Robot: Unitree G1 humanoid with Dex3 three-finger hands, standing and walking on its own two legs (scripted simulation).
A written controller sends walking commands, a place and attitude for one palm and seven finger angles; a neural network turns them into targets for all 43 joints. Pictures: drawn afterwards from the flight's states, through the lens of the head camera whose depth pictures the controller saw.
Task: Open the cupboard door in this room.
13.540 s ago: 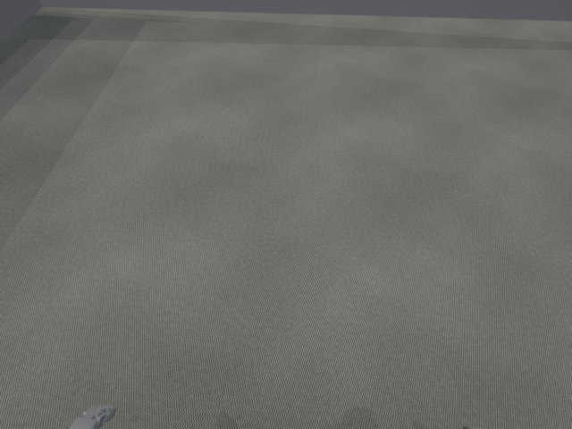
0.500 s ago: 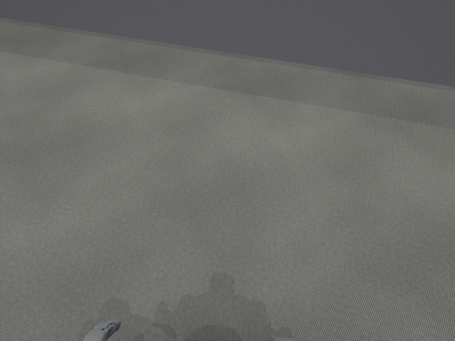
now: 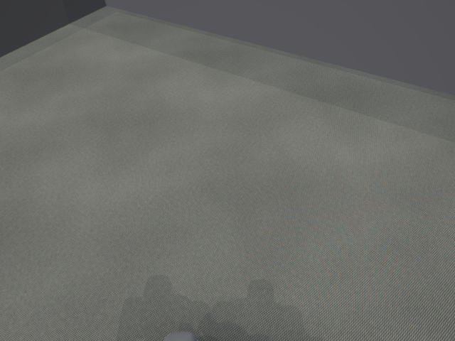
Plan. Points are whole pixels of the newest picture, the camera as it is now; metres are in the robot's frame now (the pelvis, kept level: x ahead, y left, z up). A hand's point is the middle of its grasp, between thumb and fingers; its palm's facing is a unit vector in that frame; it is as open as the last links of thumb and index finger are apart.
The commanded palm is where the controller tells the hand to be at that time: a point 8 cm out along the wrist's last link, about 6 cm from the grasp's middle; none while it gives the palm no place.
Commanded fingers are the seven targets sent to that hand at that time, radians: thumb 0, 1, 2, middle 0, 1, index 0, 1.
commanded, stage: turn or walk to find it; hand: left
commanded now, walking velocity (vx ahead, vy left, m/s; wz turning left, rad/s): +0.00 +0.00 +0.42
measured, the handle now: out of the picture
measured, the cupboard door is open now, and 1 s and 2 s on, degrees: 0 0 0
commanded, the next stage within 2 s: none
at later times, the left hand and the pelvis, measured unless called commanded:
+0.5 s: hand out of the picture +0.02 +0.27 -0.16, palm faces +0.21 -0.95 -0.23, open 7.4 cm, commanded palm none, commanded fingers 0.00 0.90 0.90 -0.20 -0.30 -0.20 -0.30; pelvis -0.03 +0.05 +0.00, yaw +11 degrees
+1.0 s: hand out of the picture -0.06 +0.18 -0.15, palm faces +0.42 -0.87 -0.26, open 7.4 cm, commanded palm none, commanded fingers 0.00 0.90 0.90 -0.20 -0.30 -0.20 -0.30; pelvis -0.05 -0.02 +0.00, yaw +25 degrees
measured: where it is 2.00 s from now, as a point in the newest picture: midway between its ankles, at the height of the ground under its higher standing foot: outside the picture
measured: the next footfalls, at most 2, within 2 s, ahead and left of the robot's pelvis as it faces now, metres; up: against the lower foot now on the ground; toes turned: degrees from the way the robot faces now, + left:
left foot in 0.12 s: +0.01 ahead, +0.14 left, +0.00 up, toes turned +8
right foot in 0.66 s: +0.03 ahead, -0.09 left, +0.00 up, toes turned +12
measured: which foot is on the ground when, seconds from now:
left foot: up 0.00-0.10, down 0.12-0.68, up 0.70-1.00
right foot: down 0.00-0.12, up 0.14-0.64, down 0.66-1.00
